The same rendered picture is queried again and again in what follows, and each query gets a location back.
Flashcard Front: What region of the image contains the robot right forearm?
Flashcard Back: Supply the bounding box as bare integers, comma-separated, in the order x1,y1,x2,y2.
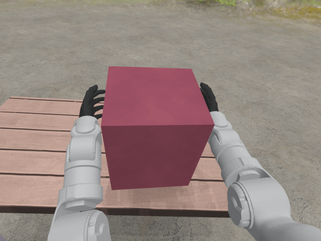
208,111,291,214

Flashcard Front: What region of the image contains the robot right upper arm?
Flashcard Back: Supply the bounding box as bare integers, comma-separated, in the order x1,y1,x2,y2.
227,177,321,241

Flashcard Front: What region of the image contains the robot left forearm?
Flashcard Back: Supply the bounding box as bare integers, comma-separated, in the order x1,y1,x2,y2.
47,116,103,241

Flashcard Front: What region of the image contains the carton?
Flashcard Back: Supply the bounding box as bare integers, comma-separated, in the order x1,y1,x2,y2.
101,66,215,190

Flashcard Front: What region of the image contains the table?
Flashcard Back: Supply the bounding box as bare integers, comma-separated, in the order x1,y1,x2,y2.
0,96,230,241

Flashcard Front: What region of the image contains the robot left upper arm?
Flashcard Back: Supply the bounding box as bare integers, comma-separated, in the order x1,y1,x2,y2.
48,209,111,241

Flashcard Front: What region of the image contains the left robot hand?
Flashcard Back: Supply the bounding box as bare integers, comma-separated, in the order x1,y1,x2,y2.
79,85,105,119

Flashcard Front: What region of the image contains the right robot hand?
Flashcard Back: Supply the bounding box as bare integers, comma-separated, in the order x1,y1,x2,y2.
200,82,219,112

